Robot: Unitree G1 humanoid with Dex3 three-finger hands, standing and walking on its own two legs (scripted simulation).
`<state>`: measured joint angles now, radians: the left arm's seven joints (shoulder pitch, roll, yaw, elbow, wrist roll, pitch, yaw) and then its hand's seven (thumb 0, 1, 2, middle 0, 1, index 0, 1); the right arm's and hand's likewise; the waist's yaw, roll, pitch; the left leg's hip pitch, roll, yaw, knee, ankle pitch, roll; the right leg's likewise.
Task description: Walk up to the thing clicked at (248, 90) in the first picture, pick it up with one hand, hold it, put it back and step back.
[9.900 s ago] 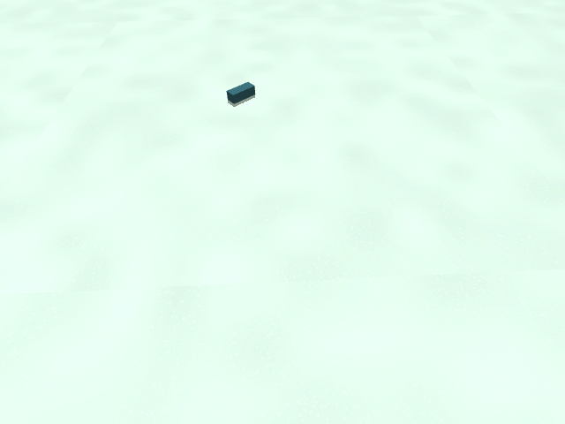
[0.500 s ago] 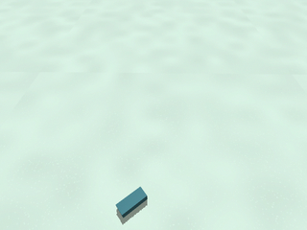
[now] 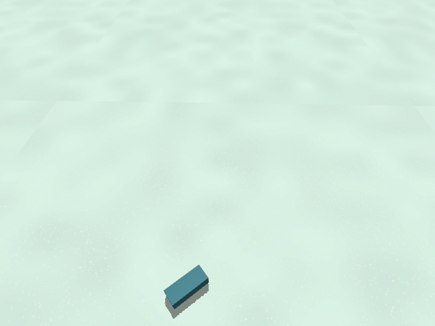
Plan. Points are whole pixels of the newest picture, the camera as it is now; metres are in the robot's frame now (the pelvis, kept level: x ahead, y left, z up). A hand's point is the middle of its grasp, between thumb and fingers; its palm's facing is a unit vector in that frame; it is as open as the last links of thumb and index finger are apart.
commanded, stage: stand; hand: left
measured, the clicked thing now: (186, 286) +0.42 +0.16 -0.75
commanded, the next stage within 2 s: walk up in 0.50 s
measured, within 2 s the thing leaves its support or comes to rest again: neither
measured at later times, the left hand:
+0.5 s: hand out of the picture +0.08 +0.26 -0.16, palm faces -0.04 -0.94 -0.34, open 7.4 cm
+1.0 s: hand out of the picture +0.09 +0.17 -0.17, palm faces -0.05 -0.95 -0.32, open 7.4 cm
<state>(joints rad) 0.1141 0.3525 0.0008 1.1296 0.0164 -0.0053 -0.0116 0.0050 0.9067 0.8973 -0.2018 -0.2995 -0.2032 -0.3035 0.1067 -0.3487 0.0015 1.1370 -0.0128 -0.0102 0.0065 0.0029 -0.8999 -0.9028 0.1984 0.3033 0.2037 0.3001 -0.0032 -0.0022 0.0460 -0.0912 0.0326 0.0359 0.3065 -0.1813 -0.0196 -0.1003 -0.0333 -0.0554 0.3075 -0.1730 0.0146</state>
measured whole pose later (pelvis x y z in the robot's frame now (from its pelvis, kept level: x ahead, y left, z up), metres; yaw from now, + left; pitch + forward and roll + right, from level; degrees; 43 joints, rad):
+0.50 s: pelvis +0.00 +0.00 +0.00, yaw +0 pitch -2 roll +0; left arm 0.12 0.35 0.00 1.12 0.02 0.00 -0.01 0.01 0.91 0.90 -0.20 -0.30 -0.20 -0.30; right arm 0.11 -0.35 0.00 1.13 -0.01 -0.01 0.01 0.00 -0.90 -0.90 0.20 0.30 0.20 0.30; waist 0.00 0.00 0.04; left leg -0.08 0.03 0.04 0.30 -0.19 -0.01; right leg -0.09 -0.04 -0.05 0.30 -0.17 0.02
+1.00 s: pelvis +0.01 -0.07 -0.02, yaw -1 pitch -2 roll +0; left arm 0.17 0.33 0.03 0.96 0.03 0.02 -0.03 0.01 0.91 0.90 -0.20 -0.30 -0.20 -0.30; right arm 0.20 -0.40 -0.03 1.00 -0.01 -0.01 -0.02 0.00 -0.90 -0.90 0.20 0.30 0.20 0.30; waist 0.00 0.00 0.12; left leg -0.25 0.01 -0.02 0.63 -0.44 0.01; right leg -0.22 0.01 -0.02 0.54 -0.29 -0.02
